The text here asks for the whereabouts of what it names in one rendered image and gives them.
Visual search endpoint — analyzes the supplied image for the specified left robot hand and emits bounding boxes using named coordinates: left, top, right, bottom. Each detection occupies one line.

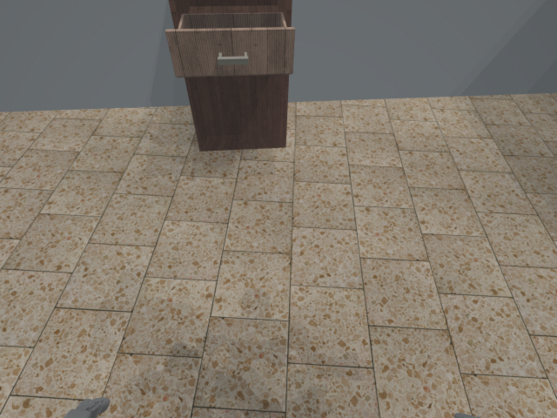
left=64, top=397, right=110, bottom=418

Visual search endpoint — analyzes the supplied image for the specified cabinet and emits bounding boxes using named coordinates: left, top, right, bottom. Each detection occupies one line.
left=169, top=0, right=292, bottom=152

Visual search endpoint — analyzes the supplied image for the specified drawer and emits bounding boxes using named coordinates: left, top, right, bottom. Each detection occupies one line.
left=165, top=12, right=295, bottom=78

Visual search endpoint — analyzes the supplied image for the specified handle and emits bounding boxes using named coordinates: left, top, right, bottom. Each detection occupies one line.
left=218, top=52, right=249, bottom=65

